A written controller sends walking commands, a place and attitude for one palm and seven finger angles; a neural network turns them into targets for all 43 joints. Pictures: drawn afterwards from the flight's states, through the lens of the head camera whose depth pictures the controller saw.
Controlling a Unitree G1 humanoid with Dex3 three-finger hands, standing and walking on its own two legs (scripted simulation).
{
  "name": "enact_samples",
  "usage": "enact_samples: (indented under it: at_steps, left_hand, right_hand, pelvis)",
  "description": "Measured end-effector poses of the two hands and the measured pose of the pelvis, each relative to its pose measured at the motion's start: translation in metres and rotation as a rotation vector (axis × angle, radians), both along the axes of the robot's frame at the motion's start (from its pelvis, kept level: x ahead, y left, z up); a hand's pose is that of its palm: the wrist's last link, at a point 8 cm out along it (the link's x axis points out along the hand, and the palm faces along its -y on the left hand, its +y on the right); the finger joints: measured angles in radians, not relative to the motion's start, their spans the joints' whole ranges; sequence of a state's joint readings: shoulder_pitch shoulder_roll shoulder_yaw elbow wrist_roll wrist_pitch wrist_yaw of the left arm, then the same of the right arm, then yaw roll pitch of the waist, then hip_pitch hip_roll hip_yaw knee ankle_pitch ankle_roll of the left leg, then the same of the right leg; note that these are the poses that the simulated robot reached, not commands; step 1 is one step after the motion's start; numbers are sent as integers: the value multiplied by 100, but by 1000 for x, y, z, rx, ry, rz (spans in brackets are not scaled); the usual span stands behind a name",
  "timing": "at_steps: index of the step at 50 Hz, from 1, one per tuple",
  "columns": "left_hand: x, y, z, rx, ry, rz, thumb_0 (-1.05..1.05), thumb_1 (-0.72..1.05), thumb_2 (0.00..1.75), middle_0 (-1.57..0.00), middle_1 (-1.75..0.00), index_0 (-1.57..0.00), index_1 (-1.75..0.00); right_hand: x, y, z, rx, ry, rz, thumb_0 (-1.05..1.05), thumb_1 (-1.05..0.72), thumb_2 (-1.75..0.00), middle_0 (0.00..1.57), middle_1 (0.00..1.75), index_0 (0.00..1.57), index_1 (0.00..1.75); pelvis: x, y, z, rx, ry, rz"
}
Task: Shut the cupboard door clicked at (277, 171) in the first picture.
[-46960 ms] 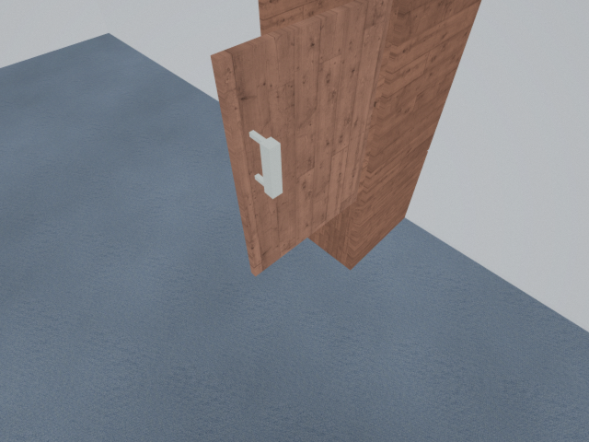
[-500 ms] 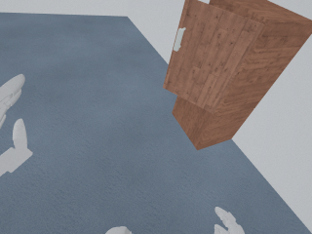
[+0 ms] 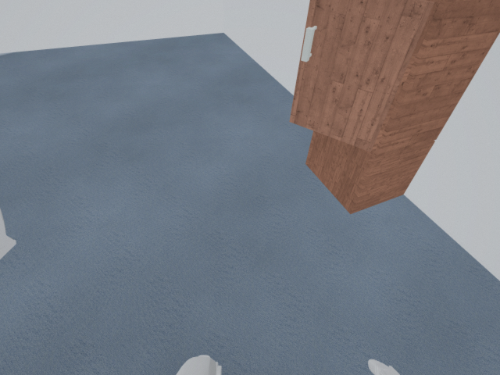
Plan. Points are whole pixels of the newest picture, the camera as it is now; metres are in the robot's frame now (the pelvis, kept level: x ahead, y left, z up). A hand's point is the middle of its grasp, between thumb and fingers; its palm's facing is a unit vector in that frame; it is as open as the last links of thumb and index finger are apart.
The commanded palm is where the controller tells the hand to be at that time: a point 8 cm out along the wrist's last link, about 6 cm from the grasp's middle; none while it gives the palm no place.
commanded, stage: stop stepping back and stand still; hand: left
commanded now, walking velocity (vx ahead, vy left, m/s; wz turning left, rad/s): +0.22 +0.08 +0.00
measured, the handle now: (309, 43) +1.30 -0.11 +0.06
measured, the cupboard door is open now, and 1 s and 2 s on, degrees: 33 33 33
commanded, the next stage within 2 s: let the arm hang, fingers relaxed in 0.80 s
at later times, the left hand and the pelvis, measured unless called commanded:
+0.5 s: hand out of the picture +0.20 +0.35 +0.18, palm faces +0.44 -0.73 -0.53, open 7.4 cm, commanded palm +0.14 +0.37 +0.19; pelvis +0.00 +0.07 +0.01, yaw +0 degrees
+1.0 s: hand (38, 281) +0.22 +0.34 +0.05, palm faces +0.21 -0.85 -0.48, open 7.4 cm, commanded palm none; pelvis +0.00 +0.09 +0.01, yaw +1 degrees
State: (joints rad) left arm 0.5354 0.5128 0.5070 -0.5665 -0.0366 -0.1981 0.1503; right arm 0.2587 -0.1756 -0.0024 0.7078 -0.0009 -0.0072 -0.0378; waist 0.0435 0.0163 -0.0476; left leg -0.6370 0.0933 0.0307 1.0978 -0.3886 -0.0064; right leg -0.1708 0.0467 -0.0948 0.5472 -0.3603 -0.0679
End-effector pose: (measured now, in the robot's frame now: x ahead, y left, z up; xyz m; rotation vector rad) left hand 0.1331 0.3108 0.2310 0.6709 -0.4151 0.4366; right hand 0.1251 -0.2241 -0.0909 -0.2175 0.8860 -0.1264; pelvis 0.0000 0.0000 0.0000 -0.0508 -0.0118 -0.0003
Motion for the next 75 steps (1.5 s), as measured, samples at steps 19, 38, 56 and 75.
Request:
enact_samples:
  at_steps: [19, 38, 56, 75]
  left_hand:
    - [18, 51, -3, -14, 46, -91, 1, 89, 90, -21, -30, -22, -30]
    - [41, 60, -29, -127, 111, -39, 1, 89, 90, -22, -30, -22, -30]
    - [-22, 25, -311, -579, 1314, 89, 1, 91, 90, -20, -30, -20, -30]
    - [-210, 1, -353, -795, 1840, 386, 0, 93, 90, -20, -30, -20, -30]
  right_hand:
    - [4, 66, 37, -10, -165, -25, 2, -90, -90, 20, 30, 20, 30]
    - [34, 71, 24, -5, -128, -18, 2, -90, -90, 20, 30, 20, 30]
    - [-3, 47, -10, -24, 88, 39, 1, -91, -90, 20, 30, 20, 30]
    - [-180, 102, -38, 88, 624, -121, 1, -91, -90, 20, 30, 20, 30]
  pelvis:
    - [-10, 63, 15, 7, 13, 1]
    - [11, 74, 11, 30, 23, 3]
    - [-8, 86, 7, 48, 21, 7]
    - [-11, 91, 18, 41, -9, 3]
